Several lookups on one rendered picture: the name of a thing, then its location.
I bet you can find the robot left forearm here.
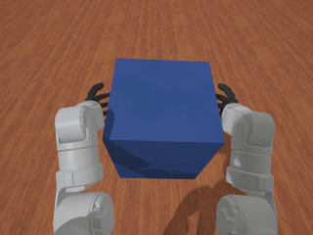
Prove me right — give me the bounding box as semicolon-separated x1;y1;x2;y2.
53;100;105;230

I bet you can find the robot left upper arm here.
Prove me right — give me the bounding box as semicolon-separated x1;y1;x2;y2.
48;191;115;235

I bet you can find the robot right upper arm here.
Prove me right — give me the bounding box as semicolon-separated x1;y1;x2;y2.
215;194;278;235

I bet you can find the carton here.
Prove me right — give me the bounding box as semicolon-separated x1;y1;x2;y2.
102;58;225;179

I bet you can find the robot right forearm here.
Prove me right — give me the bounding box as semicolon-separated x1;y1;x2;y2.
220;103;278;230

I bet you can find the right robot hand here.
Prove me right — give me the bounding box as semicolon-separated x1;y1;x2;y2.
215;83;239;118

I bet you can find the left robot hand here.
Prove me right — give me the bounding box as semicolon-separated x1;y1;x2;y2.
85;82;111;123

